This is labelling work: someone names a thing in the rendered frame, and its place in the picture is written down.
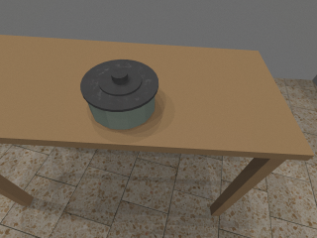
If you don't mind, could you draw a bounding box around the pot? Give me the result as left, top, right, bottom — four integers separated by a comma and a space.
88, 97, 156, 130

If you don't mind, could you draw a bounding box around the lid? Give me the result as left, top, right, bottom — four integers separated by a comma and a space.
80, 59, 159, 112

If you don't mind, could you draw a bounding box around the table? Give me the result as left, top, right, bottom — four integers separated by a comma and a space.
0, 35, 315, 216

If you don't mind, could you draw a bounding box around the knob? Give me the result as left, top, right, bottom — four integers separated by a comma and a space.
111, 68, 128, 83

